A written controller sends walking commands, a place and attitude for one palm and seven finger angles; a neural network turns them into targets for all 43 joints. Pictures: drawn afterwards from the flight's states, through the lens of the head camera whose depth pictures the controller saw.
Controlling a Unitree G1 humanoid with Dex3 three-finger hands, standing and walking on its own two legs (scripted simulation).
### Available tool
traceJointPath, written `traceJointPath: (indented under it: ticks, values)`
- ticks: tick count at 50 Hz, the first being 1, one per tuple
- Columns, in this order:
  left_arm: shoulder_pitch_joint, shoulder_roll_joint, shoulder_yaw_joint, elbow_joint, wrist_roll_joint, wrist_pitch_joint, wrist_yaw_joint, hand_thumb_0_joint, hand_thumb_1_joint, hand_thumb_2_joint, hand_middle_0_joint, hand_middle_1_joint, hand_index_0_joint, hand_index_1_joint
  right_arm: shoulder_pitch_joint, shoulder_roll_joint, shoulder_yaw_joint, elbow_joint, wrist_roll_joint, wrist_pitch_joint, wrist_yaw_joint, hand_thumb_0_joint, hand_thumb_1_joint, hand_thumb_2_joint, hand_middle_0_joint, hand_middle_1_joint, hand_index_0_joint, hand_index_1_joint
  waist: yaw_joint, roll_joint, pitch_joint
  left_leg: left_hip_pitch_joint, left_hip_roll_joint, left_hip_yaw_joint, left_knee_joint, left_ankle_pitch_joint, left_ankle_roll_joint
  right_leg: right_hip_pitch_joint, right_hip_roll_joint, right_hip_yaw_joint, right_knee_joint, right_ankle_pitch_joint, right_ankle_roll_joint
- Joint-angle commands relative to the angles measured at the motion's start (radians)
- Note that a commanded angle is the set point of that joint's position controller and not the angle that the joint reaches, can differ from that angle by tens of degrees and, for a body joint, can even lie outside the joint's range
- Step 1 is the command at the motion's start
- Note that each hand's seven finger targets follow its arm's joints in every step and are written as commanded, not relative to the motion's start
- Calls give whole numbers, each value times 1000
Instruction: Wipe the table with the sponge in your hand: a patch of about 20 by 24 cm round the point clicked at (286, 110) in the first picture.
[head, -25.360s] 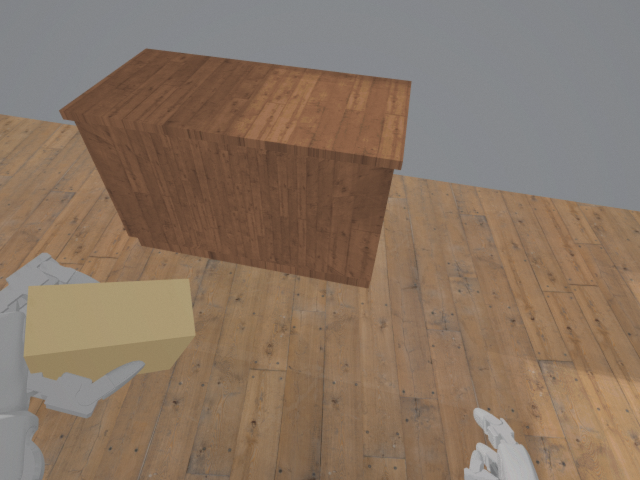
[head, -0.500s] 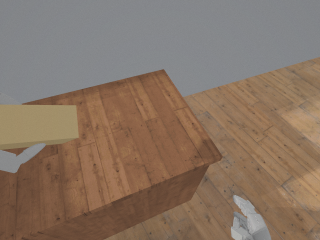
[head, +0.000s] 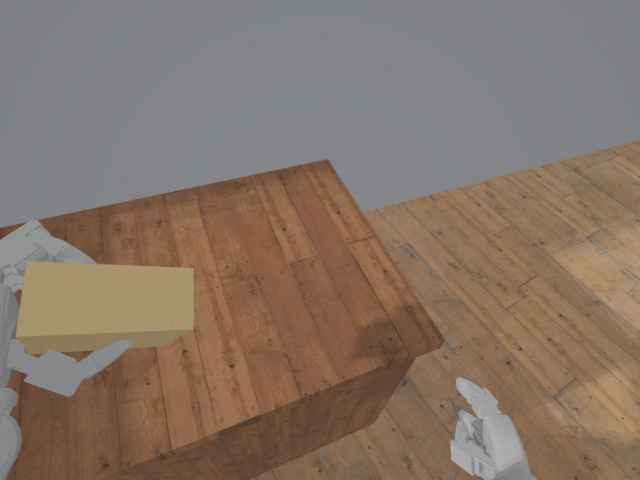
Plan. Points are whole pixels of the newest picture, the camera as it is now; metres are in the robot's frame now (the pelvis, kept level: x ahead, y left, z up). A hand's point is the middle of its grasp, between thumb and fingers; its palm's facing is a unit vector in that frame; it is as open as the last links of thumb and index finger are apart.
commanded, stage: look again from close up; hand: left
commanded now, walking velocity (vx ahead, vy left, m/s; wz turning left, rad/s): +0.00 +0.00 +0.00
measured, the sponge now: (132, 312) +0.24 +0.21 +0.13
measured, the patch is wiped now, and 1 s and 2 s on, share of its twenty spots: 0.00 0.00 0.00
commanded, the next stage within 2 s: turn the palm down, sponge in hand in 0.34 s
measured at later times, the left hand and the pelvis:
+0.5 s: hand (29, 313) +0.21 +0.28 +0.17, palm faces +0.36 -0.79 -0.50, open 9.8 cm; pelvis -0.03 +0.01 +0.00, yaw +3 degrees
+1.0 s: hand (45, 378) +0.17 +0.26 +0.13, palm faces +0.37 -0.60 -0.71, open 9.8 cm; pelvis -0.07 -0.04 -0.02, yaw +5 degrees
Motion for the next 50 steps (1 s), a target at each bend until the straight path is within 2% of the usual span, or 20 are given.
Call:
traceJointPath:
  ticks: [1,7,8,13,21,22,23,24,25,26,27,28,30,32,35,37,39,41,45,50]
  values:
    - [-77,172,102,-229,-11,-54,19,0,100,1300,-1200,-1600,-1200,-1600,-53,-125,-47,-158,-3,-31,-16,0,-900,-900,200,300,200,300,-5,62,-169,95,169,-187,-74,259,-87,34,-119,120,-43,209,5]
    - [-90,201,120,-290,-3,-65,23,0,100,1300,-1200,-1600,-1200,-1600,-56,-127,-43,-157,-8,-44,-17,0,-900,-900,200,300,200,300,-3,147,-178,99,171,-195,-93,260,-97,38,-102,103,-32,173,-1]
    - [-93,165,88,-276,-8,-65,20,0,100,1300,-1200,-1600,-1200,-1600,-49,-121,-41,-157,-7,-43,-17,0,-900,-900,200,300,200,300,-7,136,-174,94,177,-204,-101,251,-106,38,-106,93,-32,153,-4]
    - [-80,152,80,-226,-8,-63,17,0,100,1300,-1200,-1600,-1200,-1600,-42,-126,-44,-152,-5,-43,-19,0,-900,-900,200,300,200,300,-9,114,-141,64,178,-211,-127,145,-109,27,-107,96,-52,115,-4]
    - [-72,168,84,-232,1,-65,20,0,100,1300,-1200,-1600,-1200,-1600,-43,-132,-47,-155,-6,-49,-22,0,-900,-900,200,300,200,300,-6,95,-136,34,179,-223,-158,43,-104,37,-105,97,-54,84,-1]
    - [-982,894,354,-614,46,-187,39,0,100,1300,-1200,-1600,-1200,-1600,118,-238,71,-260,89,-14,-79,0,-900,-900,200,300,200,300,-90,450,-155,-243,176,-288,-176,-104,-52,237,0,64,176,6,58]
    - [-661,435,277,-42,136,34,-21,0,100,1300,-1200,-1600,-1200,-1600,-102,-149,-84,-68,-50,-51,-47,0,-900,-900,200,300,200,300,29,303,-198,98,121,-203,-96,86,-163,-44,-2,21,164,-11,-28]
    - [-470,283,106,12,35,94,-33,0,100,1300,-1200,-1600,-1200,-1600,-63,-200,-91,-103,-37,-60,8,0,-900,-900,200,300,200,300,7,207,-216,201,129,-273,-76,308,-201,-180,-10,-16,142,-25,-19]
    - [-410,227,138,-65,-8,128,-63,0,100,1300,-1200,-1600,-1200,-1600,-78,-220,-105,-102,-32,-62,13,0,-900,-900,200,300,200,300,42,130,-280,286,139,-256,-41,377,-175,-189,-14,0,118,23,-5]
    - [-255,235,151,-90,-45,179,-89,0,100,1300,-1200,-1600,-1200,-1600,-91,-217,-101,-102,-29,-56,14,0,-900,-900,200,300,200,300,71,140,-293,304,128,-219,-30,430,-160,-139,-23,-5,97,64,-8]
    - [-134,144,71,-79,-46,240,-111,0,100,1300,-1200,-1600,-1200,-1600,-126,-193,-75,-113,-10,-50,41,0,-900,-900,200,300,200,300,70,123,-265,303,136,-226,-36,465,-169,-143,-10,-7,111,61,-5]
    - [-141,145,27,-172,-14,269,-125,0,100,1300,-1200,-1600,-1200,-1600,-130,-198,-71,-114,-14,-38,52,0,-900,-900,200,300,200,300,76,112,-238,256,139,-227,-43,480,-168,-140,-23,-23,118,91,-2]
    - [-123,177,-7,-199,63,298,-122,0,100,1300,-1200,-1600,-1200,-1600,-150,-200,-72,-126,-9,-11,60,0,-900,-900,200,300,200,300,55,84,-148,166,126,-219,-45,294,-144,-158,-16,-28,119,66,-3]
    - [-139,269,82,-234,98,267,-91,0,100,1300,-1200,-1600,-1200,-1600,-169,-195,-70,-134,-4,5,54,0,-900,-900,200,300,200,300,36,60,-137,116,111,-210,-51,92,-126,-156,3,-20,119,32,-7]
    - [-302,307,137,-204,111,153,-15,0,100,1300,-1200,-1600,-1200,-1600,-175,-187,-70,-122,-24,10,14,0,-900,-900,200,300,200,300,2,30,-132,28,92,-251,-47,-213,-115,-237,4,-19,155,-85,9]
    - [-451,390,180,-224,152,104,46,0,100,1300,-1200,-1600,-1200,-1600,-180,-176,-62,-112,-23,5,1,0,-900,-900,200,300,200,300,2,136,-145,4,77,-246,-32,-335,-95,-269,5,7,174,-135,2]
    - [-462,325,110,-130,190,101,76,0,100,1300,-1200,-1600,-1200,-1600,-184,-162,-62,-92,-31,4,-8,0,-900,-900,200,300,200,300,-3,170,-199,8,66,-247,-4,-346,-100,-272,-8,8,183,-138,1]
    - [-464,341,80,-65,214,141,71,0,100,1300,-1200,-1600,-1200,-1600,-191,-172,-60,-90,-24,14,-25,0,-900,-900,200,300,200,300,-2,170,-204,-22,52,-217,10,-362,-83,-250,-21,19,163,-157,-1]
    - [-502,326,-52,2,275,260,-2,0,100,1300,-1200,-1600,-1200,-1600,-214,-173,-39,-113,5,29,-57,0,-900,-900,200,300,200,300,0,174,-135,-48,44,-202,-7,-382,-68,-220,-31,39,118,-212,-7]
    - [-469,393,2,0,313,286,-48,0,100,1300,-1200,-1600,-1200,-1600,-210,-163,-37,-128,8,32,-81,0,-900,-900,200,300,200,300,23,66,-126,-48,35,-162,27,-277,-57,-181,-37,72,50,-279,-1]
